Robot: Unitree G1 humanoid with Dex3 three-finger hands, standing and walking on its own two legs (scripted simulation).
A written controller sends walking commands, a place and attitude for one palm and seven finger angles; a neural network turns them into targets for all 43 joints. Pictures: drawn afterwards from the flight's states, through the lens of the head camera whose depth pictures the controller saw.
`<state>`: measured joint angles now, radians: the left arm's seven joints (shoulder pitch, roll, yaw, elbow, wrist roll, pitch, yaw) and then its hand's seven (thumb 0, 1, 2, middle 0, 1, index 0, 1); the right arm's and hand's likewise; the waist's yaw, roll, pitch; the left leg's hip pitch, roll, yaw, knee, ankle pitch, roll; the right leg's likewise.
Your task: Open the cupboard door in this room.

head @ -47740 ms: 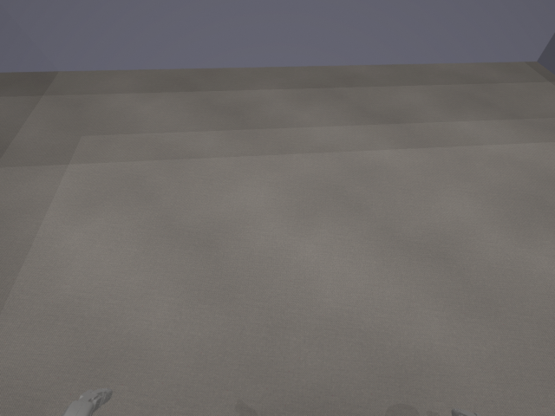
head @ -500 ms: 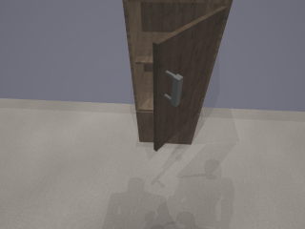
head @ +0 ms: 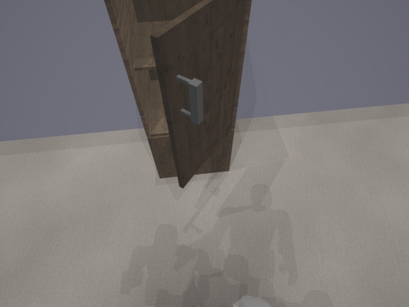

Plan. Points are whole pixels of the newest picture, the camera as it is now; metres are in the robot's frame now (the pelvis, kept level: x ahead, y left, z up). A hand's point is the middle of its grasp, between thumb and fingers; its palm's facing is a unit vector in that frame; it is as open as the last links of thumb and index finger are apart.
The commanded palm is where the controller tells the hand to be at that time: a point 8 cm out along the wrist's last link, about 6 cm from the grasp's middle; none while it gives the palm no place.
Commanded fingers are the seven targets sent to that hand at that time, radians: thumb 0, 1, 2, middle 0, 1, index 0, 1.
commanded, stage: walk to a spot facing it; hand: left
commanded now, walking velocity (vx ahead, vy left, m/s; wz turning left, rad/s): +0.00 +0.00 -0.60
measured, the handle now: (189, 99) +0.56 +0.08 +0.06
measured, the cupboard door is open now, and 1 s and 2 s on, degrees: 49 49 49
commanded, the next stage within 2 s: none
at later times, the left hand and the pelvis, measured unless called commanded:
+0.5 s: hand out of the picture +0.11 +0.16 -0.18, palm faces -0.22 -0.95 -0.20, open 7.3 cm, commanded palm none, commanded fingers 0.00 0.90 0.90 -0.20 -0.30 -0.20 -0.30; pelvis +0.02 -0.02 +0.00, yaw -18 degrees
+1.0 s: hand (187, 261) +0.23 +0.07 -0.16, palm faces -0.59 -0.75 -0.28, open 7.3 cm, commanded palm none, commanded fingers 0.00 0.90 0.90 -0.20 -0.30 -0.20 -0.30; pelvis +0.01 -0.03 -0.01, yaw -38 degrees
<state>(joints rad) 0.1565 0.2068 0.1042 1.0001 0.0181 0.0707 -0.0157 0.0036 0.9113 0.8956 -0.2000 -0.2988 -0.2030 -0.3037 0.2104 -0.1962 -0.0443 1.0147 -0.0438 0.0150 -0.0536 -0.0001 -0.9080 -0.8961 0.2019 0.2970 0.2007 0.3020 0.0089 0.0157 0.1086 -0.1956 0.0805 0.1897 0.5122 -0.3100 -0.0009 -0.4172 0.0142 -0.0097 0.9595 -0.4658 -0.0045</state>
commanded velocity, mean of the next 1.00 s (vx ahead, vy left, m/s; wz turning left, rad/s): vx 0.00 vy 0.00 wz -0.60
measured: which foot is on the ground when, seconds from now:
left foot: down 0.00-0.12, up 0.14-0.50, down 0.52-0.94, up 0.96-1.00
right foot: up 0.00-0.10, down 0.12-0.52, up 0.54-0.92, down 0.94-1.00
